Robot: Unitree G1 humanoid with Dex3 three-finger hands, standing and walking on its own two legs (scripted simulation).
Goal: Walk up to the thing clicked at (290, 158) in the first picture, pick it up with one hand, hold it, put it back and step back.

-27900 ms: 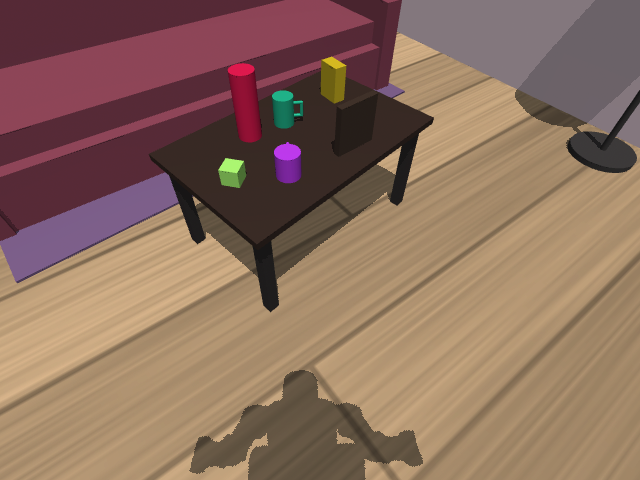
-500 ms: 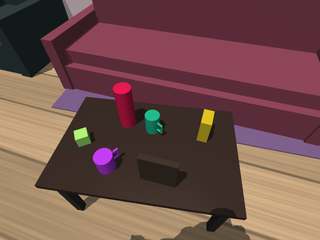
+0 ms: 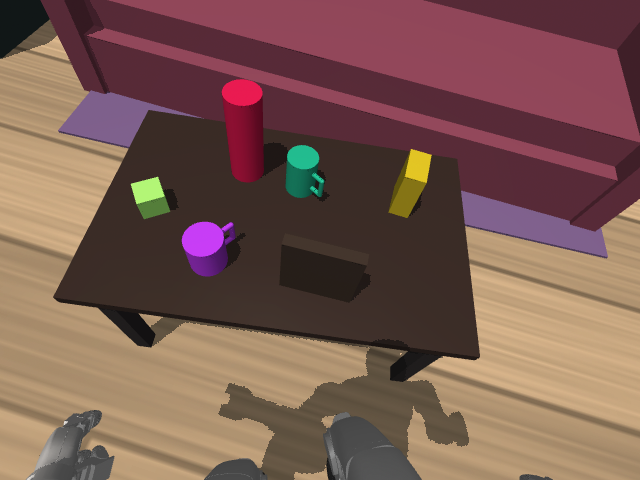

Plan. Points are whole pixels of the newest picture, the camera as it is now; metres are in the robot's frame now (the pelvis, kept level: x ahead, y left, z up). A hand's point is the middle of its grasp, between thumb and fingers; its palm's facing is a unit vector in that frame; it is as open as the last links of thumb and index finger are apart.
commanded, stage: step back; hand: left
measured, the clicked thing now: (212, 245) +0.55 +0.17 -0.28
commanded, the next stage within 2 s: none
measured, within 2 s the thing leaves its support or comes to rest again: neither
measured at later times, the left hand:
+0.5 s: hand out of the picture +0.03 +0.24 -0.13, palm faces -0.06 -0.91 -0.41, open 7.4 cm
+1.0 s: hand out of the picture -0.14 +0.26 -0.16, palm faces -0.02 -0.93 -0.37, open 7.4 cm
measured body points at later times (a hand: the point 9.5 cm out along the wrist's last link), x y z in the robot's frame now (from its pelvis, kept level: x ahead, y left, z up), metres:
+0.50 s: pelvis -0.09 -0.02 +0.00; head -0.03 -0.04 +0.45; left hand +0.04 +0.28 -0.10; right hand +0.00 -0.33 -0.13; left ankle -0.12 +0.12 -0.65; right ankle -0.06 -0.11 -0.73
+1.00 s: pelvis -0.24 -0.02 +0.00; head -0.17 +0.01 +0.44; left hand -0.14 +0.31 -0.13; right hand -0.12 -0.33 -0.10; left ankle -0.17 +0.11 -0.73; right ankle -0.29 -0.18 -0.67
